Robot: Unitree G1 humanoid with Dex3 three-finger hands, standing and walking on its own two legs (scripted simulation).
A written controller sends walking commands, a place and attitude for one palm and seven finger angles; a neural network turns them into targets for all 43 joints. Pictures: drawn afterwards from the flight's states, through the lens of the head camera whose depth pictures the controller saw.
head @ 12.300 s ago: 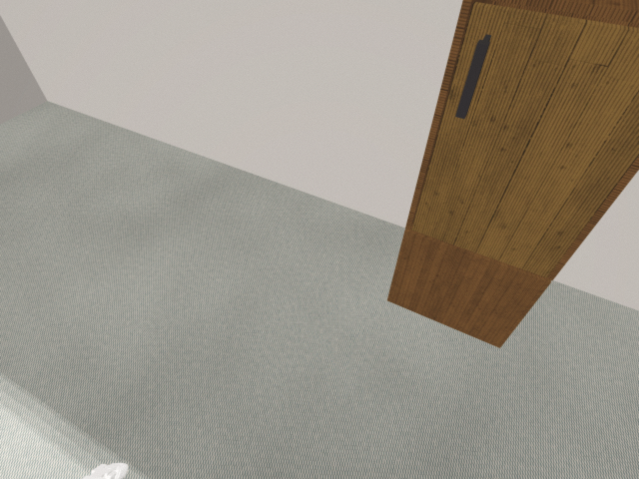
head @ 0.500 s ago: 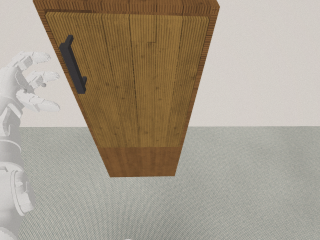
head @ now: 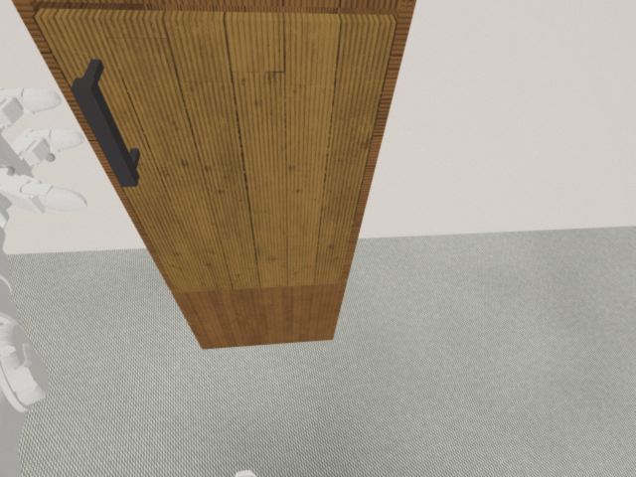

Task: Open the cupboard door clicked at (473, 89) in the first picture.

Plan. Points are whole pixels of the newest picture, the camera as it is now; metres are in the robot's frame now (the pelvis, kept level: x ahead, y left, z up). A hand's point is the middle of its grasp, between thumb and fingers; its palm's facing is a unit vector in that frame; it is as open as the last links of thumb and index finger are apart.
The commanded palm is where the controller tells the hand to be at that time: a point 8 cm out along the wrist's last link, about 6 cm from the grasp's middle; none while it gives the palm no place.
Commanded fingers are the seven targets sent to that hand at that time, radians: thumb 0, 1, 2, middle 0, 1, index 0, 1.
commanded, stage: move the hooked fingers beside the handle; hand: left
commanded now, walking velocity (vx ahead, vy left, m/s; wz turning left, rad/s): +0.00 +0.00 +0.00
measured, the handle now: (113, 127) +0.50 +0.24 +0.15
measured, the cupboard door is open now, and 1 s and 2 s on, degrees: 0 0 0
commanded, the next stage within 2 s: slide the fingers in behind the handle in 0.54 s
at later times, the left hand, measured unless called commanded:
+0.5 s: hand (59, 153) +0.46 +0.28 +0.15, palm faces +0.07 -1.00 +0.01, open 14.0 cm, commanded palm +0.43 +0.34 +0.15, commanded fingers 0.00 -0.50 0.30 -0.30 -1.20 -0.30 -1.20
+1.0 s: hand (71, 158) +0.45 +0.27 +0.15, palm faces +0.05 -1.00 +0.02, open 14.0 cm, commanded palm +0.42 +0.32 +0.15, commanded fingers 0.00 -0.50 0.30 -0.30 -1.20 -0.30 -1.20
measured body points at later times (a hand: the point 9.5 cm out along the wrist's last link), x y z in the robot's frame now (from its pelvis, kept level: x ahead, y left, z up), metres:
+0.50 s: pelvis +0.00 +0.00 +0.00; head +0.07 +0.01 +0.44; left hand +0.45 +0.34 +0.15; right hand +0.05 -0.28 -0.11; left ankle +0.03 +0.09 -0.72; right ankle -0.04 -0.12 -0.72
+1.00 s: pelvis +0.00 +0.00 +0.00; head +0.06 +0.01 +0.44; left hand +0.44 +0.32 +0.15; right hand +0.05 -0.28 -0.11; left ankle +0.03 +0.09 -0.72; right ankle -0.04 -0.12 -0.72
